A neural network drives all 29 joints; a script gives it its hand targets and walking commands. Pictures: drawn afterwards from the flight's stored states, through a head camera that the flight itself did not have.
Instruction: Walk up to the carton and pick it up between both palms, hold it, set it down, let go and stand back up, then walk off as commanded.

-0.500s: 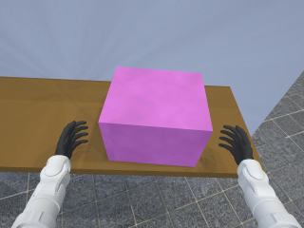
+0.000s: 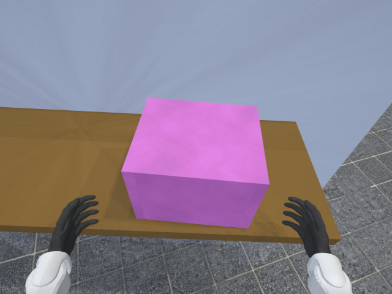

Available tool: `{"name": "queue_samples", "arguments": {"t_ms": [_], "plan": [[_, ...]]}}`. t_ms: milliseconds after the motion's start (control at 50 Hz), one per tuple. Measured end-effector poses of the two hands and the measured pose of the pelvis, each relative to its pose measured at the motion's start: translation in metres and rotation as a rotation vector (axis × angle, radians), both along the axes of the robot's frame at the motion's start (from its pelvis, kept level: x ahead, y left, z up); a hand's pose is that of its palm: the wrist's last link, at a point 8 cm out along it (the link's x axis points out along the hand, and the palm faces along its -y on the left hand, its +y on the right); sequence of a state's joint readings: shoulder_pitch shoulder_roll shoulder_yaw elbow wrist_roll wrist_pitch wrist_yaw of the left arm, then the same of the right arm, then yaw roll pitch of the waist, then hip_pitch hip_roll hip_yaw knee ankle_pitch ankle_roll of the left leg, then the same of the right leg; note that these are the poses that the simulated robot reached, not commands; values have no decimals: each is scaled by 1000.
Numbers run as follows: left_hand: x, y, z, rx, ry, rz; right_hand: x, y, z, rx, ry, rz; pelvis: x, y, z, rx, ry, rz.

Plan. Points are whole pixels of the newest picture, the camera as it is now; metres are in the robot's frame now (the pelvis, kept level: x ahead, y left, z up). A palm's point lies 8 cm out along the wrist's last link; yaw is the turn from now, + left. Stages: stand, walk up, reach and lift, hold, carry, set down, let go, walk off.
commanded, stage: set down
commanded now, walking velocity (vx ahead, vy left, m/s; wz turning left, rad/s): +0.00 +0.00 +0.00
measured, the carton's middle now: (197, 162) +0.44 +0.01 -0.01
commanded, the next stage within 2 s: let go in 1.92 s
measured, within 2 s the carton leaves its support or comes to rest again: neither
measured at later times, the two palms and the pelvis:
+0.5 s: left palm (47, 286) +0.16 +0.27 +0.00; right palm (315, 280) +0.17 -0.20 +0.01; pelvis +0.00 +0.01 +0.00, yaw -2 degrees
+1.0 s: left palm (62, 283) +0.17 +0.26 -0.03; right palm (313, 289) +0.16 -0.20 -0.02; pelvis +0.01 +0.03 +0.00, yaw -3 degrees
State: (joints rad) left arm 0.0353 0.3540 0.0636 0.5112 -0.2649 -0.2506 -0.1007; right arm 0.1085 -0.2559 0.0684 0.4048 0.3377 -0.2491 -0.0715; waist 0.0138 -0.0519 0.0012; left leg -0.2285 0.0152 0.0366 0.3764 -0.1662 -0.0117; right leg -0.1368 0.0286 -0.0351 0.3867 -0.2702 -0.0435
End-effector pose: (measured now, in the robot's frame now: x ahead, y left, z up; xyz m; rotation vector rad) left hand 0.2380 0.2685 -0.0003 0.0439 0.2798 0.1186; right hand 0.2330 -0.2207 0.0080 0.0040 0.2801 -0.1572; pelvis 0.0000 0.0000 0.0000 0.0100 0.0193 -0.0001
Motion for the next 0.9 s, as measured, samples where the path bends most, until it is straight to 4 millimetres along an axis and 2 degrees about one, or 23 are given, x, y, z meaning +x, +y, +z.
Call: {"name": "queue_samples", "arguments": {"t_ms": [380, 460, 540, 620, 780, 900], "plan": [[-66, -3, 14, 2, -8, 8, -55, 25, 7, 26, 1, -22, 3, 9, 3, -2, -84, -21], [-76, 0, 4, 7, 51, 10, -64, 24, 1, 9, 54, -31, 0, 12, 3, -2, -102, -25], [-77, 0, 2, -2, 65, 15, -67, 22, -1, -6, 75, -35, -2, 15, 2, -2, -103, -28], [-74, 1, -14, 7, 145, 7, -66, 19, -12, -28, 135, -33, -4, 18, 2, -2, -102, -33], [-60, -5, -15, 18, 159, -22, -63, 19, -13, -36, 140, -25, 0, 24, 2, -4, -84, -44], [-63, -6, -25, 31, 223, -24, -70, 19, -25, -41, 198, -10, 4, 26, 3, -6, -79, -48]]}}
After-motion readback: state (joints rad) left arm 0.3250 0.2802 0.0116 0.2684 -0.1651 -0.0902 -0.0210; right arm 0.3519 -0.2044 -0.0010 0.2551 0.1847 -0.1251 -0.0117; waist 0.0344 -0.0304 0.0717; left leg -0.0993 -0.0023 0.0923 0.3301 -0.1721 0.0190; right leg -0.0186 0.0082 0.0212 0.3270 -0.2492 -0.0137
